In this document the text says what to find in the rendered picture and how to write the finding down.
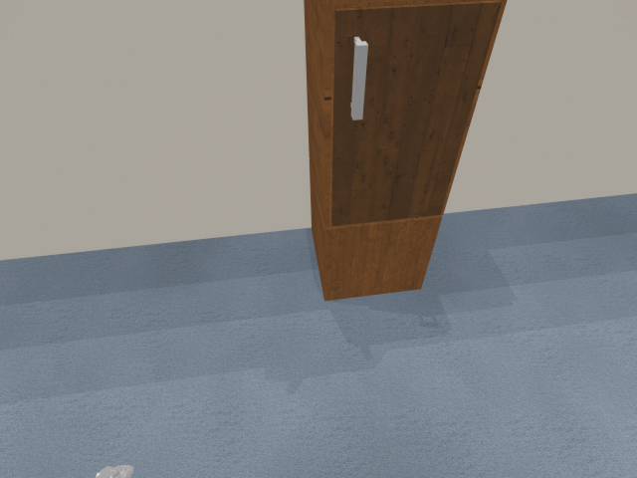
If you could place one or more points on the handle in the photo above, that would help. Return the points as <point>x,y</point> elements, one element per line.
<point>359,76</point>

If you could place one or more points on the cupboard door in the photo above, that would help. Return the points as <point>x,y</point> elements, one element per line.
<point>424,63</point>

